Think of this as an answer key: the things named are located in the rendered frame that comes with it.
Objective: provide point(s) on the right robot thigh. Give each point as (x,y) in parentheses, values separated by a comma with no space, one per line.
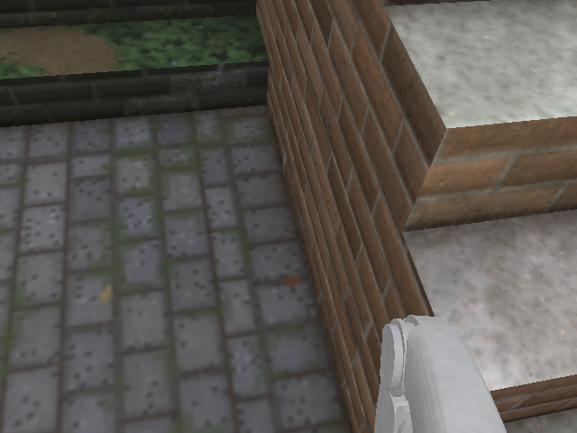
(428,361)

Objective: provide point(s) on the robot right shin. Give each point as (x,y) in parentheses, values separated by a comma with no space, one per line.
(393,413)

